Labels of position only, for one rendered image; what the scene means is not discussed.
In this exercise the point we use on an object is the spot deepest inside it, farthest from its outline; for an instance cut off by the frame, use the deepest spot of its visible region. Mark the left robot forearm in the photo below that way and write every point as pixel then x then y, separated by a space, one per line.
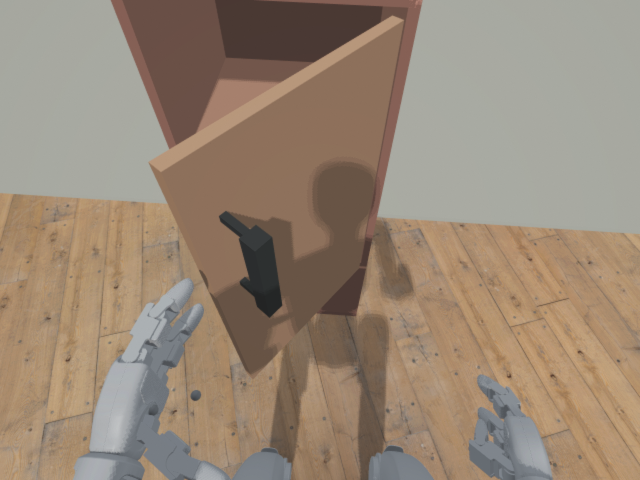
pixel 103 466

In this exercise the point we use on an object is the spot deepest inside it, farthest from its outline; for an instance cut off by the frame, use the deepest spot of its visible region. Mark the right robot hand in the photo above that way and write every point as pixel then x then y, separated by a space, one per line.
pixel 518 450

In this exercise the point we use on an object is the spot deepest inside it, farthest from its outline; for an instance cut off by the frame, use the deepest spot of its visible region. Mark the robot right shin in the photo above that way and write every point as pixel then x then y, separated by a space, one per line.
pixel 394 448

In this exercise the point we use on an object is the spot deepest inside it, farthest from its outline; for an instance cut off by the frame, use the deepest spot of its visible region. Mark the handle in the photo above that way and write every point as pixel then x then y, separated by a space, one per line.
pixel 258 252

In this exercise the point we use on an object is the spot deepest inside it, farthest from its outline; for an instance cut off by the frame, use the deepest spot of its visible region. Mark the left robot hand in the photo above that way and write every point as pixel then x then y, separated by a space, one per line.
pixel 137 380

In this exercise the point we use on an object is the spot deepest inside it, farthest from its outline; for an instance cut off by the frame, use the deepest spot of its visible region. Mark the cupboard door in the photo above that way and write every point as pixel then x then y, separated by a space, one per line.
pixel 300 162

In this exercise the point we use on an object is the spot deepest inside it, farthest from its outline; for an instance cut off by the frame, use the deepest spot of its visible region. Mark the right robot thigh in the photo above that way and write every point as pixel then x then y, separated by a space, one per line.
pixel 392 465

